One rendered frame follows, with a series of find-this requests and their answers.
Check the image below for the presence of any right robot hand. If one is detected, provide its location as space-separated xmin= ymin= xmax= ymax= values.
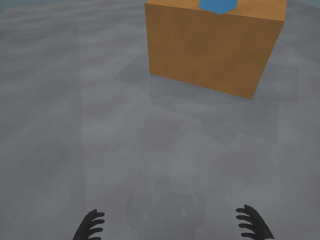
xmin=236 ymin=204 xmax=275 ymax=240

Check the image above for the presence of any left robot hand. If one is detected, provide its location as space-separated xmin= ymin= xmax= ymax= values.
xmin=73 ymin=209 xmax=105 ymax=240

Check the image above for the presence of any pedestal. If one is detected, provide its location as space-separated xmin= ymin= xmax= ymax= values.
xmin=144 ymin=0 xmax=287 ymax=100

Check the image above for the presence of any carton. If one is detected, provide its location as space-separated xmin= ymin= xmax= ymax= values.
xmin=199 ymin=0 xmax=238 ymax=14

